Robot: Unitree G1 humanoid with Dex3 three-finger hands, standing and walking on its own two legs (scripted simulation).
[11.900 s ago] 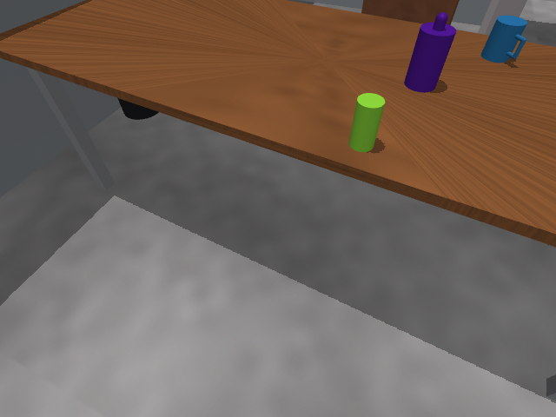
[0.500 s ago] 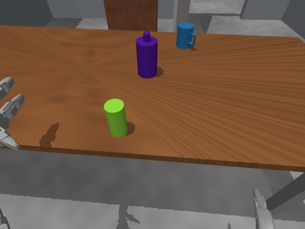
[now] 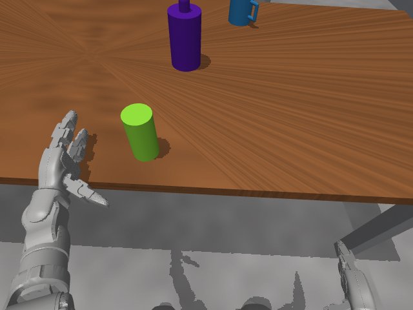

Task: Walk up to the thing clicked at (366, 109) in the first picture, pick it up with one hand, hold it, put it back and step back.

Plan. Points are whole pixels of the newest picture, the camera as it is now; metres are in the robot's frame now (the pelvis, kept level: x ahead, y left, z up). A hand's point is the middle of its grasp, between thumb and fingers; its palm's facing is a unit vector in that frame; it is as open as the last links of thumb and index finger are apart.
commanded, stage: close in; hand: left
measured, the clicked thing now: (141, 134) +0.44 +0.14 +0.07
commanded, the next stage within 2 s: rest palm in 0.44 s
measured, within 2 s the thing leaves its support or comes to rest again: leaves its support in 1.74 s
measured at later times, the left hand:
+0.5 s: hand (131, 156) +0.39 +0.16 +0.07, palm faces +0.01 -1.00 +0.02, open 17.5 cm
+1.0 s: hand (132, 158) +0.38 +0.15 +0.07, palm faces +0.06 -1.00 +0.01, open 16.3 cm
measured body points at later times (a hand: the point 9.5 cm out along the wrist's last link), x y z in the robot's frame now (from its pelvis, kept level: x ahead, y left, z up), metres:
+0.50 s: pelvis +0.00 -0.01 -0.01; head +0.05 -0.01 +0.44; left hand +0.38 +0.21 +0.07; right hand +0.15 -0.27 -0.06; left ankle +0.00 +0.14 -0.71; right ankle +0.01 -0.15 -0.71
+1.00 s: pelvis +0.01 -0.01 -0.01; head +0.05 +0.00 +0.44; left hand +0.37 +0.21 +0.07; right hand +0.16 -0.27 -0.05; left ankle +0.00 +0.14 -0.71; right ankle +0.01 -0.15 -0.71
